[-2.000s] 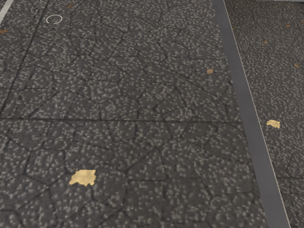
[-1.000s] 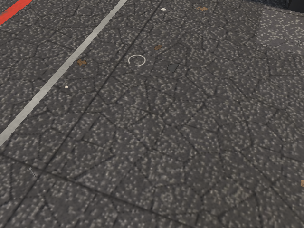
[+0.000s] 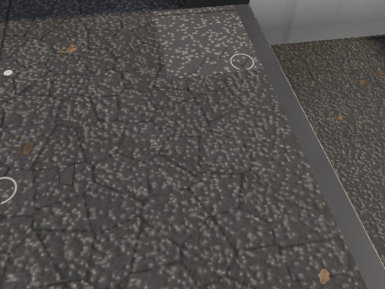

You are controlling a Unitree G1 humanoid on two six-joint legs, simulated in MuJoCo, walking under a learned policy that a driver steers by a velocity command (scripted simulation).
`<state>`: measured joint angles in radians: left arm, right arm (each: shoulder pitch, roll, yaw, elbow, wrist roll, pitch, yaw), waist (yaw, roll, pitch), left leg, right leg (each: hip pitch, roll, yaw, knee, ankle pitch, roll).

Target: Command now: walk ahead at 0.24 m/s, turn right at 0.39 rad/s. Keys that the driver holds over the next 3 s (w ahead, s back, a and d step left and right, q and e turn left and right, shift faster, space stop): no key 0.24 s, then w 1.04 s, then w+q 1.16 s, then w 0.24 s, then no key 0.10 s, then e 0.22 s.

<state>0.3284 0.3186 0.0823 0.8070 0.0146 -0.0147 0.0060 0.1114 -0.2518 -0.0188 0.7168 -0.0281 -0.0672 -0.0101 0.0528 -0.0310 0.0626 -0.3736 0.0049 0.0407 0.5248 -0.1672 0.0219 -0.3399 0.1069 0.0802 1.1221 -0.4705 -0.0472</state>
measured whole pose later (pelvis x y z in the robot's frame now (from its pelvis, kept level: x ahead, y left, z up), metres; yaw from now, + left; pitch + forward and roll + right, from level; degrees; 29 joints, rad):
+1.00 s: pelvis +0.30 +0.02 +0.02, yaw -3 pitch +1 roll +0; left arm 0.20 0.26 0.05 0.90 0.04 -0.04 -0.04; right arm 0.40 -0.21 -0.04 0.94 -0.01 -0.08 0.01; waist -0.02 -0.04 0.01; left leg -0.04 -0.06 0.07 0.23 -0.21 0.07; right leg -0.57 -0.08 -0.02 0.96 -0.18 -0.04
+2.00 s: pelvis +0.83 +0.02 +0.01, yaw +18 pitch -1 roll +0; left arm 0.19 0.23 0.04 0.86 0.04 -0.07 0.00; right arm 0.28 -0.26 -0.08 0.94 0.00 -0.03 0.00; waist 0.00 -0.01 0.07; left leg -0.19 -0.15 0.03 0.40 -0.20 0.15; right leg -0.50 -0.10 0.02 1.16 -0.31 0.01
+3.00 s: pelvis +1.25 +0.22 +0.01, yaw +35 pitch +1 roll -1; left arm 0.30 0.24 0.05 0.88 0.01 0.01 0.00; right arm 0.15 -0.19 -0.01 0.80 -0.02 -0.05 -0.02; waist 0.03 -0.02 0.08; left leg -0.31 0.01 0.11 0.44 -0.14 0.07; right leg -0.44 -0.02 0.00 1.08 -0.44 0.01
